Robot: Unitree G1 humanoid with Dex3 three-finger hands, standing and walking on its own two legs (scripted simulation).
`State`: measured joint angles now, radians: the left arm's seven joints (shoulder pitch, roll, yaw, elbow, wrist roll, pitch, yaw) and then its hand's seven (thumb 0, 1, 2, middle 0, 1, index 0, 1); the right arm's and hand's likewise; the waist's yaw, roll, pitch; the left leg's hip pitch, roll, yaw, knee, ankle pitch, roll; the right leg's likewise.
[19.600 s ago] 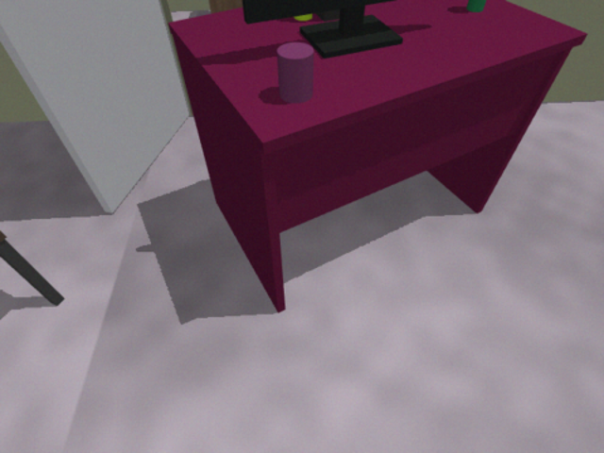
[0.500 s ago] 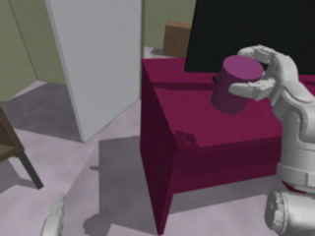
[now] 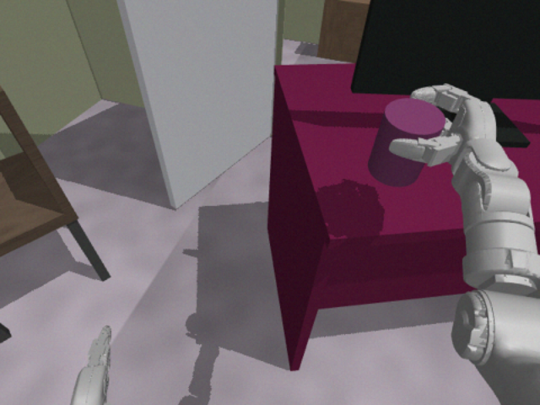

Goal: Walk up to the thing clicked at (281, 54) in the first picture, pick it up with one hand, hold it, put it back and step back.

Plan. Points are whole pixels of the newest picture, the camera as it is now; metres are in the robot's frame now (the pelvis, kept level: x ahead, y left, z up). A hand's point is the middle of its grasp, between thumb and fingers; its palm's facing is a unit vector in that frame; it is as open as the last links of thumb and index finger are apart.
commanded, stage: crouch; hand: right
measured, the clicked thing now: (407, 137) +0.45 -0.18 +0.19
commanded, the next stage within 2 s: lower in 0.70 s
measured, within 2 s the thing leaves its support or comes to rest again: rests again in 1.70 s
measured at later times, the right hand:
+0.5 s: hand (414, 127) +0.48 -0.20 +0.19, palm faces +0.15 +0.99 +0.00, open 11.1 cm
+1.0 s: hand (409, 138) +0.50 -0.21 +0.15, palm faces +0.16 +0.99 +0.01, open 11.1 cm
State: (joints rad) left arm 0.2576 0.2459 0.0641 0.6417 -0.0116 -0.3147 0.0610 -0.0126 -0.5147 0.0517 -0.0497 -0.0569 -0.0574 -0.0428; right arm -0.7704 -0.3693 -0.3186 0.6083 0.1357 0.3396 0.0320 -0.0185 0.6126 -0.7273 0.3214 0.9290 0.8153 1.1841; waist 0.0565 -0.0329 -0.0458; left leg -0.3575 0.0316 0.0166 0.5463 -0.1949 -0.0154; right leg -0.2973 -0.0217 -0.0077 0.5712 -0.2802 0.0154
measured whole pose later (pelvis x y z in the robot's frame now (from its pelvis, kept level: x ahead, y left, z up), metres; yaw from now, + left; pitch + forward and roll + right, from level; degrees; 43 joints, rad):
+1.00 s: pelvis +0.03 -0.01 +0.00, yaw +1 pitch +7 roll +0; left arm 0.28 0.23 0.05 0.52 -0.01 -0.18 0.04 -0.01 -0.53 0.05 -0.05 -0.04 -0.05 -0.04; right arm -0.80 -0.41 -0.36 0.91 0.12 0.00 0.08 -0.01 0.61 -0.72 0.34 0.90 0.83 1.16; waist 0.07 -0.02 -0.07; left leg -0.45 0.02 0.00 0.55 -0.22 -0.02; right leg -0.39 -0.03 -0.02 0.58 -0.32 0.01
